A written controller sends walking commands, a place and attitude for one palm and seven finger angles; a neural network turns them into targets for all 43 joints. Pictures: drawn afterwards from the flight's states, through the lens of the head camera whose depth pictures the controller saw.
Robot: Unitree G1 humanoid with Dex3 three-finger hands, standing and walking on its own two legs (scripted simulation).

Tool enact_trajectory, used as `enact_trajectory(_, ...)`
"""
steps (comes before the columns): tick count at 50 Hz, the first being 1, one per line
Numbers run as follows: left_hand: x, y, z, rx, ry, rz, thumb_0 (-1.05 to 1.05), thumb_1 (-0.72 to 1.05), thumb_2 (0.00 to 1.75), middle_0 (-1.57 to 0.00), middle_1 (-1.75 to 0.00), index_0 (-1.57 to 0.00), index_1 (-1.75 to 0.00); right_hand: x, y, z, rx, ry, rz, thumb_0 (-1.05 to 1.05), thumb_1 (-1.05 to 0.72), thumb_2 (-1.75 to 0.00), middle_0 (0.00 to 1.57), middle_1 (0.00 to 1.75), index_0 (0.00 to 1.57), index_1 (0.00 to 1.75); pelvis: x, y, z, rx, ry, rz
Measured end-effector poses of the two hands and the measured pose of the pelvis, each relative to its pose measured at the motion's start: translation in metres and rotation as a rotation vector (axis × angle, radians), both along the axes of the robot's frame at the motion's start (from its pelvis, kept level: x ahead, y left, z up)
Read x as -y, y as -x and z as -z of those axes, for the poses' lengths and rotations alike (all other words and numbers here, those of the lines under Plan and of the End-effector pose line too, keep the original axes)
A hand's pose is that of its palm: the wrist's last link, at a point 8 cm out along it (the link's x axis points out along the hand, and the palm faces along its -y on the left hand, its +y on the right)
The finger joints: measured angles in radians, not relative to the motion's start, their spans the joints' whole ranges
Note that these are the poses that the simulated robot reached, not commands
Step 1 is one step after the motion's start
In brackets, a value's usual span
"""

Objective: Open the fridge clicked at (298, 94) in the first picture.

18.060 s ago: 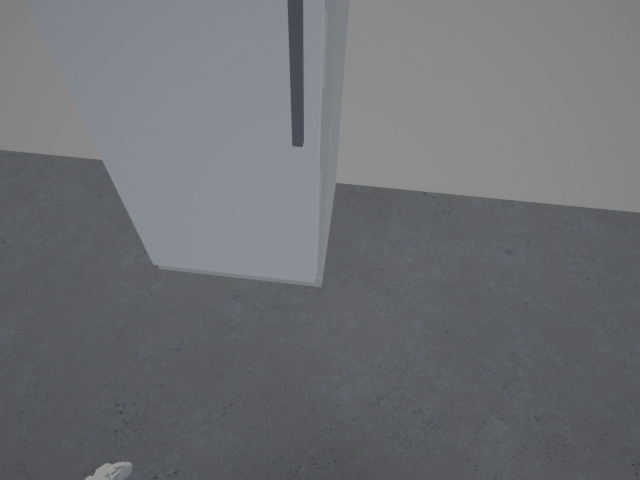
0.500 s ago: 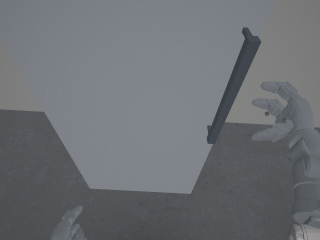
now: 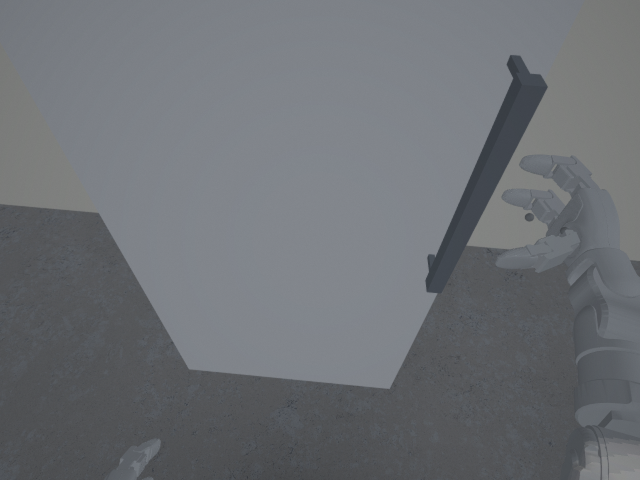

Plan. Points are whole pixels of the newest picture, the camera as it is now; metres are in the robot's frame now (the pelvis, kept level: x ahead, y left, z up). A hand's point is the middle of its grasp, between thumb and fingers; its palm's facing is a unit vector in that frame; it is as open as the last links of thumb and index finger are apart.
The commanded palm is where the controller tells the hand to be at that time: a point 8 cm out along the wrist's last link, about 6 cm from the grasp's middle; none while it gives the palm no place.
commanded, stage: move the hooked fingers beside the handle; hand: right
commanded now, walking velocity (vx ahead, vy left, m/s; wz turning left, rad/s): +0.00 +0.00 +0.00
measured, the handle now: (466, 198) +0.45 -0.14 +0.13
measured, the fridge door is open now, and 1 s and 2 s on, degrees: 0 0 0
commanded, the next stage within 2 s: feel for the door with the fingertips in 0.60 s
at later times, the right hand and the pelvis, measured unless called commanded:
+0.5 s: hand (532, 220) +0.41 -0.21 +0.14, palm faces +0.01 +1.00 +0.00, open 14.0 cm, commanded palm +0.38 -0.26 +0.15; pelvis +0.00 +0.00 +0.00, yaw -1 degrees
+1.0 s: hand (507, 221) +0.40 -0.17 +0.15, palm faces -0.01 +1.00 +0.00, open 14.0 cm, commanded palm +0.37 -0.22 +0.15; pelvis +0.00 +0.00 +0.00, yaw +0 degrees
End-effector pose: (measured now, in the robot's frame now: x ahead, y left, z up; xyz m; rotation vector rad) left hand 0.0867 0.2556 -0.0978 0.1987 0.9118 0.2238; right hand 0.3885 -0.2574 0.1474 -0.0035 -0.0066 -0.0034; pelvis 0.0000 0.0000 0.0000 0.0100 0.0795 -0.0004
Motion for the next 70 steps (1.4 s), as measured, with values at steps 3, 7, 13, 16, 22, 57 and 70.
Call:
enact_trajectory(3, 0.001, -0.003, -0.001, 0.009, 0.003, 0.0, 0.01, 0.91, 0.9, -0.21, -0.3, -0.2, -0.3, 0.005, 0.004, 0.004, -0.01, 0.001, 0.016, -0.01, 0.5, -0.3, 0.3, 1.2, 0.3, 1.2, 0.0, 0.0, 0.0, 0.002, 0.0, -0.003)
enact_trajectory(7, 0.003, -0.009, -0.004, 0.027, 0.001, 0.007, 0.01, 0.91, 0.9, -0.21, -0.3, -0.2, -0.3, 0.011, 0.012, 0.002, 0.005, 0.011, 0.025, -0.01, 0.5, -0.3, 0.3, 1.2, 0.3, 1.2, 0.0, 0.0, 0.0, 0.009, -0.002, 0.0)
enact_trajectory(13, 0.006, -0.021, -0.006, 0.046, -0.007, 0.039, 0.01, 0.91, 0.9, -0.21, -0.3, -0.2, -0.3, 0.011, 0.015, -0.001, 0.0, 0.001, 0.014, -0.01, 0.5, -0.3, 0.3, 1.2, 0.3, 1.2, 0.0, 0.002, 0.0, 0.013, -0.004, 0.016)
enact_trajectory(16, 0.007, -0.026, -0.007, 0.06, -0.006, 0.046, 0.01, 0.91, 0.9, -0.21, -0.3, -0.2, -0.3, 0.009, 0.013, -0.001, -0.005, -0.001, 0.007, -0.01, 0.5, -0.3, 0.3, 1.2, 0.3, 1.2, 0.001, 0.003, 0.0, 0.012, -0.004, 0.017)
enact_trajectory(22, 0.009, -0.028, -0.008, 0.068, -0.004, 0.052, 0.01, 0.91, 0.9, -0.21, -0.3, -0.2, -0.3, 0.005, 0.006, 0.003, -0.023, -0.003, 0.004, -0.01, 0.5, -0.3, 0.3, 1.2, 0.3, 1.2, 0.001, 0.005, 0.001, 0.006, -0.003, 0.017)
enact_trajectory(57, 0.013, -0.031, -0.007, 0.089, 0.033, 0.054, 0.01, 0.91, 0.9, -0.21, -0.3, -0.2, -0.3, -0.037, 0.011, 0.002, -0.011, 0.003, -0.001, -0.01, 0.5, -0.3, 0.3, 1.2, 0.3, 1.2, -0.003, 0.008, 0.0, 0.026, 0.003, 0.01)
enact_trajectory(70, 0.0, -0.008, 0.001, 0.019, 0.017, 0.036, 0.01, 0.91, 0.9, -0.21, -0.3, -0.2, -0.3, -0.034, -0.002, -0.004, -0.004, 0.002, 0.004, -0.01, 0.5, -0.3, 0.34, 1.22, 0.33, 1.22, -0.008, 0.013, 0.001, 0.011, 0.005, 0.015)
